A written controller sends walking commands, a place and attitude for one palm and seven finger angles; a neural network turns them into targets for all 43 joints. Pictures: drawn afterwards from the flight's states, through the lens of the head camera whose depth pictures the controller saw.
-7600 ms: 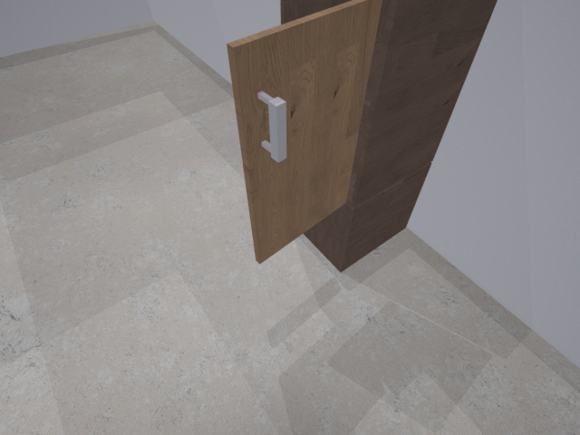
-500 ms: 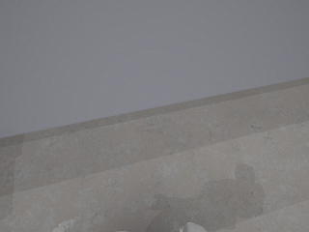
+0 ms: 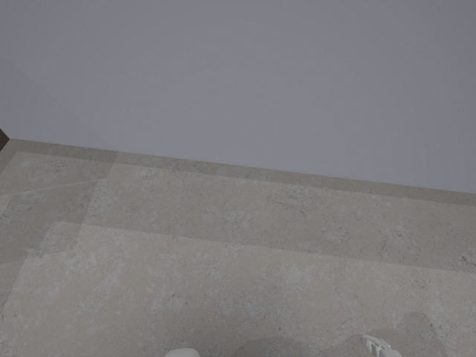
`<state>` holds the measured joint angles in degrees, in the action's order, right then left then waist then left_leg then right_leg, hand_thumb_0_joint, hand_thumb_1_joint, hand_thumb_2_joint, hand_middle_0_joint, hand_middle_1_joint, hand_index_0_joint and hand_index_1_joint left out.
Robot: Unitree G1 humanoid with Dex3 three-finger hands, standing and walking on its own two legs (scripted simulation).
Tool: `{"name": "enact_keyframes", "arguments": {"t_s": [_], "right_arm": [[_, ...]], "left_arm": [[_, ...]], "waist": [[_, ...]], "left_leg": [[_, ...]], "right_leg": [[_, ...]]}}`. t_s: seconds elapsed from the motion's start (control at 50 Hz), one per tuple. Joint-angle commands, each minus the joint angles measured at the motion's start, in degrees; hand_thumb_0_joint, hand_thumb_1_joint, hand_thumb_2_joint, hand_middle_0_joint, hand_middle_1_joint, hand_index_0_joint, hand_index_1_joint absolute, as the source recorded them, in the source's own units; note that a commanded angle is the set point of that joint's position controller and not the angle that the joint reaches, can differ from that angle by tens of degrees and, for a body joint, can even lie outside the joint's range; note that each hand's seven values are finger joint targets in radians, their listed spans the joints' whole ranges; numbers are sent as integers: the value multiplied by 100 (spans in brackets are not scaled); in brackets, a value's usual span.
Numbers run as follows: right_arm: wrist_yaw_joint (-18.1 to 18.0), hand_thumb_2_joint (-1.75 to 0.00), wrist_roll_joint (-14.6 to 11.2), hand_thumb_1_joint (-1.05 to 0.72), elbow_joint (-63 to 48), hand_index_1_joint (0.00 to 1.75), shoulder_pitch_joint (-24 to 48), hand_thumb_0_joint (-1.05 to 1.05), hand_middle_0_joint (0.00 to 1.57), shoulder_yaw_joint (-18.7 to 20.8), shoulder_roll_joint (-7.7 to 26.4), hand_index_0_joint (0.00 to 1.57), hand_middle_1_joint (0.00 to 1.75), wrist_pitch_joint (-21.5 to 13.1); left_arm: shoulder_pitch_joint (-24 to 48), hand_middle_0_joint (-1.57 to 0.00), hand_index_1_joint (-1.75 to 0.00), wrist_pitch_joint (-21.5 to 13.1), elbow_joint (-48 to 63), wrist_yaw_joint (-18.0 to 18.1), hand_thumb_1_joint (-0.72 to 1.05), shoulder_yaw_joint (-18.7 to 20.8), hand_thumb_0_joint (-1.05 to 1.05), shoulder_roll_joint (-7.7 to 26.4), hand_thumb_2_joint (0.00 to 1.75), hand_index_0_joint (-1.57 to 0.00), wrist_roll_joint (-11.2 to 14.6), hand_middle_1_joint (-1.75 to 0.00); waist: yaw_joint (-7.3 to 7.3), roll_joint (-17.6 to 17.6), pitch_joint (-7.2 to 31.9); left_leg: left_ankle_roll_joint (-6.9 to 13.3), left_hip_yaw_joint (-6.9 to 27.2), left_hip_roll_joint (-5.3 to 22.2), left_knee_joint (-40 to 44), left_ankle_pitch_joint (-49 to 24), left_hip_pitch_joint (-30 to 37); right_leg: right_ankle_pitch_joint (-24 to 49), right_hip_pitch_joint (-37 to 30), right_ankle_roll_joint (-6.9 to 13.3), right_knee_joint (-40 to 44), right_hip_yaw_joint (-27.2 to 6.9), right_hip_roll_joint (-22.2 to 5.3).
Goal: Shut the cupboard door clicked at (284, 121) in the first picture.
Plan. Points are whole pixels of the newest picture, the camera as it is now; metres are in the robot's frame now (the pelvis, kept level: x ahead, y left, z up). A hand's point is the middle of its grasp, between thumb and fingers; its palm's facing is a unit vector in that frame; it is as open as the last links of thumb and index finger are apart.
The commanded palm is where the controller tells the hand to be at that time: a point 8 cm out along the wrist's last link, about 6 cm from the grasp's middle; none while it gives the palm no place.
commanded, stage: walk to a spot facing it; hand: left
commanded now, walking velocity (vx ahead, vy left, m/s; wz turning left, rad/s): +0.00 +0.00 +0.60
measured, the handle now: out of the picture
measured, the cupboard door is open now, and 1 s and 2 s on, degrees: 95 95 95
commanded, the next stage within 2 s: none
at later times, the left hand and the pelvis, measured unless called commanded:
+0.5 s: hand out of the picture +0.05 +0.16 -0.13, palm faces +0.30 -0.92 -0.25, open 7.4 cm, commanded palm none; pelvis +0.04 -0.04 +0.02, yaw +18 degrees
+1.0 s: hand out of the picture +0.08 +0.25 -0.15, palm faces +0.59 -0.79 -0.20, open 7.4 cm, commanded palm none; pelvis +0.16 +0.07 +0.02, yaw +33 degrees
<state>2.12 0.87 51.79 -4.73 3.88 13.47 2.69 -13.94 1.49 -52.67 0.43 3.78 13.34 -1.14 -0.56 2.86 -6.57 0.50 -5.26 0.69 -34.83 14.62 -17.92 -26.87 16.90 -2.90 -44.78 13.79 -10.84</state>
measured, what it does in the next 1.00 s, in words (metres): walks ahead, turning left: right foot, then left foot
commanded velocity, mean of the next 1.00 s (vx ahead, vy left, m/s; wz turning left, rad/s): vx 0.25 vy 0.00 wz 0.51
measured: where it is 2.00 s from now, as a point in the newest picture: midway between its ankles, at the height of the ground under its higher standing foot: (164, 255)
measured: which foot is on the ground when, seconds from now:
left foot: down 0.00-0.34, up 0.36-0.78, down 0.80-1.00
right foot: up 0.00-0.34, down 0.36-0.78, up 0.80-1.00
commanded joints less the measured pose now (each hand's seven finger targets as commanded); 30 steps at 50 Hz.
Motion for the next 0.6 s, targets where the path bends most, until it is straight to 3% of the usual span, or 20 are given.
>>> {"name": "enact_keyframes", "arguments": {"t_s": [0.0, 0.02, 0.06, 0.1, 0.14, 0.22, 0.24, 0.28, 0.3, 0.32, 0.34, 0.36, 0.38, 0.4, 0.42, 0.44, 0.52, 0.58], "right_arm": [[-247, -90, 49, -90, -67, 30, -1237, 0, 20, 368, 1430, 20, 30, -133], [-278, -90, 56, -90, -154, 30, -868, 0, 20, 319, 1275, 20, 30, -134], [-280, -90, 56, -90, -269, 30, -404, 0, 20, 233, 1097, 20, 30, -158], [-270, -90, 45, -90, -277, 30, -364, 0, 20, 224, 1084, 20, 30, -175], [-255, -90, 56, -90, -246, 30, -468, 0, 20, 237, 1072, 20, 30, -161], [-230, -90, 89, -90, -259, 30, -467, 0, 20, 290, 1113, 20, 30, -104], [-229, -90, 94, -90, -287, 30, -410, 0, 20, 298, 1119, 20, 30, -90], [-211, -90, 64, -90, -354, 30, -189, 0, 20, 307, 1092, 20, 30, -70], [-196, -90, 35, -90, -423, 30, -86, 0, 20, 293, 898, 20, 30, -66], [-160, -90, -26, -90, -541, 30, -141, 0, 20, 201, 405, 20, 30, -98], [-124, -90, 59, -90, -661, 30, 107, 0, 20, 216, 558, 20, 30, -122], [-100, -90, 88, -90, -600, 30, 105, 0, 20, 259, 660, 20, 30, -93], [-52, -90, 93, -90, -483, 30, -19, 0, 20, 294, 660, 20, 30, -57], [12, -90, 121, -90, -343, 30, -60, 0, 20, 271, 606, 20, 30, -45], [53, -90, 110, -90, -277, 30, -153, 0, 20, 241, 466, 20, 30, -31], [73, -90, 90, -90, -230, 30, -178, 0, 20, 205, 375, 20, 30, -37], [130, -90, 60, -90, -223, 30, 142, 0, 20, 131, 148, 20, 30, -76], [153, -90, 49, -90, -296, 30, 472, 0, 20, 44, 26, 20, 30, -142]], "left_arm": [[830, -20, -30, -49, 794, 107, 90, 110, 0, 456, 90, -20, 13, -30], [795, -20, -30, -25, 678, 74, 90, 128, 0, 513, 90, -20, 21, -30], [452, -20, -30, 26, 492, 5, 90, 150, 0, 518, 90, -20, 5, -30], [325, -20, -30, 24, 458, -16, 90, 145, 0, 496, 90, -20, 6, -30], [446, -20, -30, 28, 504, 1, 90, 125, 0, 473, 90, -20, 12, -30], [552, -20, -30, -11, 617, 10, 90, 94, 0, 411, 90, -20, 28, -30], [432, -20, -30, -37, 608, 15, 90, 94, 0, 387, 90, -20, 44, -30], [-77, -20, -30, -119, 479, -17, 90, 131, 0, 471, 90, -20, 27, -30], [-472, -20, -30, -180, 368, -10, 90, 221, 0, 698, 90, -20, -10, -30], [-847, -20, -30, -253, 304, 46, 90, 348, 0, 1269, 90, -20, -114, -30], [-655, -20, -30, -205, 385, 60, 90, 284, 0, 1404, 90, -20, -30, -30], [-340, -20, -30, -261, 461, 86, 90, 288, 0, 1184, 90, -20, -9, -30], [13, -20, -30, -277, 496, 104, 90, 246, 0, 978, 90, -20, -9, -30], [288, -20, -30, -340, 518, 83, 90, 160, 0, 692, 90, -20, -6, -30], [305, -20, -30, -408, 484, 70, 90, 128, 0, 575, 90, -20, 1, -30], [159, -20, -30, -464, 413, 67, 90, 117, 0, 529, 90, -20, 0, -30], [-595, -20, -30, -569, -6, 55, 90, 117, 0, 571, 90, -20, -22, -30], [-946, -20, -30, -586, -242, 54, 90, 116, 0, 535, 90, -20, -55, -30]], "waist": [[644, -1530, 1284], [493, -1397, 965], [173, -1186, 799], [106, -1162, 888], [169, -1018, 804], [198, -1250, 776], [147, -1334, 837], [-117, -1146, 950], [-344, -626, 992], [-543, 1205, 1039], [-532, 1478, 565], [-294, 1307, 370], [-82, 1198, 264], [72, 899, 53], [142, 682, 118], [116, 613, 257], [-130, 455, 390], [-281, 665, 405]], "left_leg": [[1277, 2514, 2094, 1208, -3242, 1747], [1107, 2209, 1814, 1345, -2730, 1259], [823, 1729, 1343, 1486, -2151, 871], [770, 1584, 1194, 1499, -1918, 862], [830, 1782, 1209, 1550, -1680, 772], [805, 2051, 1091, 1411, -1529, 550], [803, 2185, 1091, 1342, -1322, 393], [611, 2195, 840, 1113, 83, -243], [359, 1938, 423, 517, 1080, -1078], [-91, 1007, -394, -1165, 2039, -2461], [-178, 810, -294, -2576, 2117, -2541], [-159, 1055, -2, -3318, 1592, -2512], [-176, 1033, 223, -3684, 1125, -2416], [-252, 881, 362, -3790, 576, -2261], [-319, 743, 392, -3717, 272, -2110], [-360, 618, 390, -3507, 156, -2083], [-360, 277, 364, -2533, 100, -2293], [-271, 62, 360, -1678, 206, -2214]], "right_leg": [[-743, 1991, -183, -2338, -1212, 278], [-319, 1863, -193, -2381, -1344, 263], [269, 1579, -202, -2222, -1318, 371], [375, 1382, -208, -1835, -1272, 463], [338, 1254, -205, -1379, -1246, 550], [240, 684, -159, -235, -1111, 807], [281, 346, -138, 131, -1096, 867], [760, -770, -105, 1246, -941, 1013], [533, -1732, -42, 2190, -1255, 676], [-806, -2617, 469, 3232, -3241, -969], [-1194, -1660, 900, 3652, -3909, -1784], [-1386, -1076, 986, 3754, -4004, -1701], [-1420, -789, 871, 3755, -3491, -1542], [-558, -563, 704, 3643, -2535, -1176], [264, -579, 623, 3520, -1867, -969], [971, -866, 613, 3400, -1518, -866], [2505, -1890, 635, 3171, -800, -906], [3361, -2293, 639, 2952, -510, -997]]}}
